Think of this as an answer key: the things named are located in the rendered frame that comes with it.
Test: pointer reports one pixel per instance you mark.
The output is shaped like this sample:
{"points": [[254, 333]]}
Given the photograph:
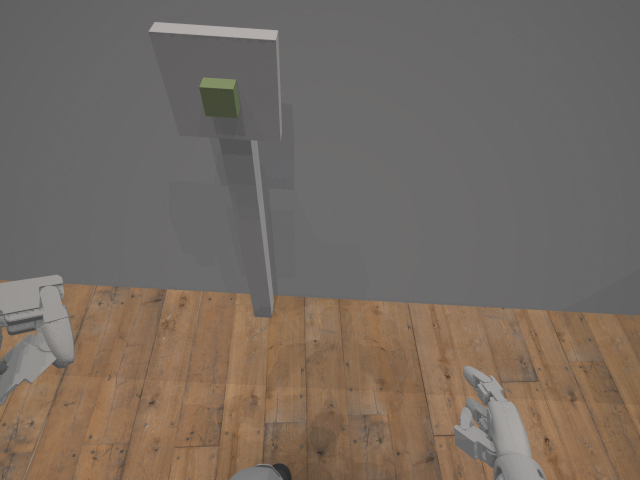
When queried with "robot right forearm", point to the robot right forearm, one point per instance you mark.
{"points": [[517, 467]]}

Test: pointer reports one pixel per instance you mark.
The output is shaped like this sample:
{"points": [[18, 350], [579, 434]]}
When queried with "left robot shin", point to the left robot shin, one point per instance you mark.
{"points": [[268, 466]]}

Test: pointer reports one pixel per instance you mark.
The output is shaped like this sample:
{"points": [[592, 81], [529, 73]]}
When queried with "robot right hand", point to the robot right hand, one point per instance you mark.
{"points": [[501, 430]]}

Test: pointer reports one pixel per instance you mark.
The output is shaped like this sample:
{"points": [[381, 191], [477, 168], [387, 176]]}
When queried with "robot left hand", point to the robot left hand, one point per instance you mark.
{"points": [[29, 305]]}

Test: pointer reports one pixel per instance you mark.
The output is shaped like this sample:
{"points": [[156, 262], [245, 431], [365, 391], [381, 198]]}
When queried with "panel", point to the panel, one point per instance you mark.
{"points": [[185, 54]]}

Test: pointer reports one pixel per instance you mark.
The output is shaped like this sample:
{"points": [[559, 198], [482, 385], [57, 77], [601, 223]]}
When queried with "button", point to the button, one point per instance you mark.
{"points": [[220, 97]]}

